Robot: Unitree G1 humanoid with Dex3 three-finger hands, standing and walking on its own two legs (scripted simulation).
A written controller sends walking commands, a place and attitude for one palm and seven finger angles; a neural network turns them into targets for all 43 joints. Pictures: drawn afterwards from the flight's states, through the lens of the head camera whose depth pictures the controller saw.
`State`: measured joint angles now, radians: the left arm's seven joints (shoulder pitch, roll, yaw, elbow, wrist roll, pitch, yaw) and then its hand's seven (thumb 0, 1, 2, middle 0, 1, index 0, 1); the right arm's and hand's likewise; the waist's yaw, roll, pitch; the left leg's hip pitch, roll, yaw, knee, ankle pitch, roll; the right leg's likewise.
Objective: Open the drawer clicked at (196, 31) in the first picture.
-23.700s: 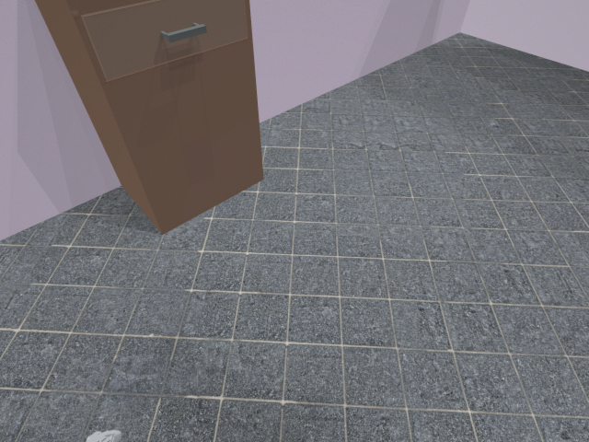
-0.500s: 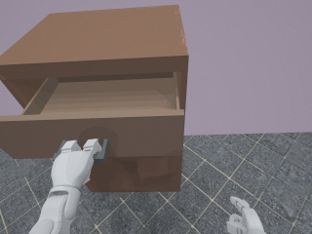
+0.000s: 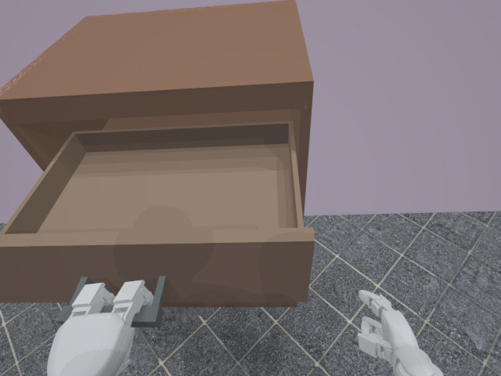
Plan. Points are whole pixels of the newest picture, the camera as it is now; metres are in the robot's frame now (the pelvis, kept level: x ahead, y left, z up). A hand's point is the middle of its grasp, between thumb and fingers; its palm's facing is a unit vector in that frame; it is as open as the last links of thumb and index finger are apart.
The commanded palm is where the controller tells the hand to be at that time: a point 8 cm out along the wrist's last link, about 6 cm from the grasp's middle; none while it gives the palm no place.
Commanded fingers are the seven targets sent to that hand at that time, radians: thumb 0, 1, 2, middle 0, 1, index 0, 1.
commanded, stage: pull the drawer open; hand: left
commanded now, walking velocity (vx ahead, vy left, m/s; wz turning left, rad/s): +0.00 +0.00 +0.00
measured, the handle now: (116, 300) +0.20 +0.22 +0.07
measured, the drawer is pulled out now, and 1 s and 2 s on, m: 0.28 0.30 0.29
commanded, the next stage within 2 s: open the thumb to release the handle in 0.08 s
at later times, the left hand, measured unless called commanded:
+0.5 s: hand (111, 354) +0.13 +0.21 +0.05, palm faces +0.06 -0.13 -0.99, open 8.3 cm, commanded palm +0.09 +0.21 +0.10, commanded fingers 0.00 -0.29 0.39 -0.31 -1.22 -0.31 -1.22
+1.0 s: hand (106, 353) +0.14 +0.22 +0.05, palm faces +0.09 -0.14 -0.99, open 13.6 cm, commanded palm +0.11 +0.21 +0.10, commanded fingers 0.00 -0.50 0.30 -0.30 -1.20 -0.30 -1.20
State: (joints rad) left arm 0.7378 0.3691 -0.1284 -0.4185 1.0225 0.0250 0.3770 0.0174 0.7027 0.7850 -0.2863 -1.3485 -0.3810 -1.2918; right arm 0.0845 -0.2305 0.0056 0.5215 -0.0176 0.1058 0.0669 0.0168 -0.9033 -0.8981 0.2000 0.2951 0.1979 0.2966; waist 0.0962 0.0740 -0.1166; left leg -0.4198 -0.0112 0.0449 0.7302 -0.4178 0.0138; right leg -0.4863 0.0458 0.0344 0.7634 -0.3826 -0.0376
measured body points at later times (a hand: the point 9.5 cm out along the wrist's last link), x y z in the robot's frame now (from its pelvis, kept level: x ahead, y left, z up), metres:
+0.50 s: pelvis -0.01 -0.01 +0.00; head -0.01 -0.04 +0.45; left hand +0.13 +0.21 +0.10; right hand +0.21 -0.21 -0.09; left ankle -0.03 +0.11 -0.71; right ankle +0.00 -0.09 -0.71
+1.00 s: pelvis -0.02 +0.00 +0.00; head -0.01 -0.03 +0.45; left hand +0.13 +0.22 +0.10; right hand +0.22 -0.18 -0.09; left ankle -0.03 +0.11 -0.71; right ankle +0.00 -0.09 -0.71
